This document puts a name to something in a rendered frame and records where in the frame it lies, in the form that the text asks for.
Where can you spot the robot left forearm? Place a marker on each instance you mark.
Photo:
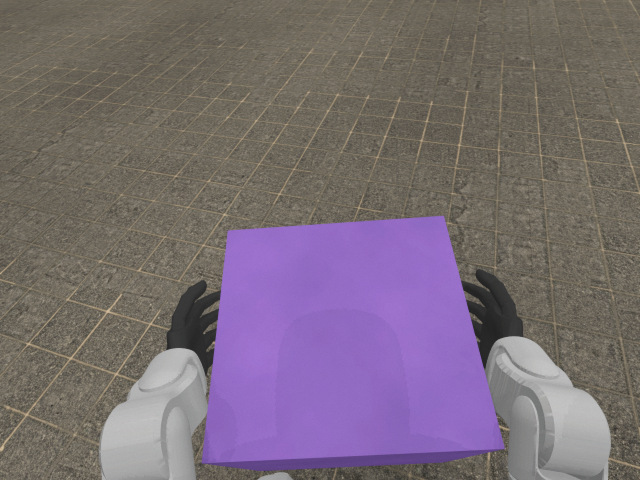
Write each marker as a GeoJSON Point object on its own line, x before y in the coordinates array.
{"type": "Point", "coordinates": [148, 437]}

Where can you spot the robot right forearm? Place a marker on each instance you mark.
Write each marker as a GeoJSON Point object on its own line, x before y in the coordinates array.
{"type": "Point", "coordinates": [557, 432]}

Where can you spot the robot right hand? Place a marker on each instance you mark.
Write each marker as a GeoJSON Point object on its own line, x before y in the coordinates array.
{"type": "Point", "coordinates": [499, 318]}

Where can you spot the carton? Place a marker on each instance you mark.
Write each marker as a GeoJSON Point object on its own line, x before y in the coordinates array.
{"type": "Point", "coordinates": [345, 345]}

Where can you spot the robot left hand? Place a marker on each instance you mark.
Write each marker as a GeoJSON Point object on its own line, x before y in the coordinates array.
{"type": "Point", "coordinates": [187, 326]}

